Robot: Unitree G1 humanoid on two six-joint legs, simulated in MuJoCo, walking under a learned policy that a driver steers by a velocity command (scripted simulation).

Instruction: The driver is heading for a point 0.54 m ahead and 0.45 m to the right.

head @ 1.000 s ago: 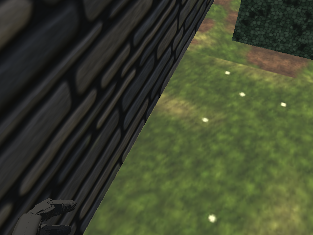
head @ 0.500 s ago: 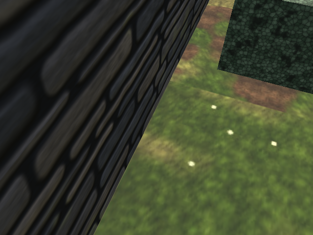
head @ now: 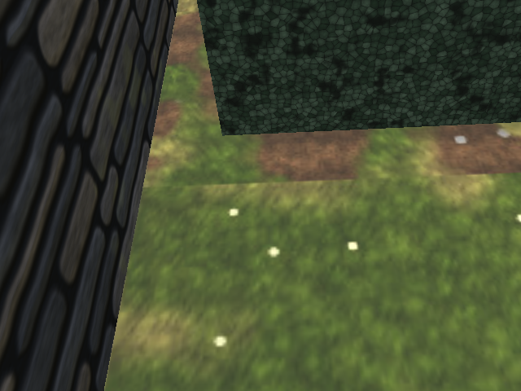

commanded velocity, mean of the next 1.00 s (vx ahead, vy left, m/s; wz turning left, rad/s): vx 0.34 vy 0.00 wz -0.60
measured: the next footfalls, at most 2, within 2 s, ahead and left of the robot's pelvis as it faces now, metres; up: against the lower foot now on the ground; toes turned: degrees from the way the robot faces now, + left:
left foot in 0.34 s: +0.42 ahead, +0.05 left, +0.00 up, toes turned -16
right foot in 0.82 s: +0.36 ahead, -0.22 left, +0.00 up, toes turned -33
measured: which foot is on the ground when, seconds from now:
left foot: up 0.00-0.32, down 0.34-0.82, up 0.84-1.00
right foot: down 0.00-0.36, up 0.38-0.80, down 0.82-1.00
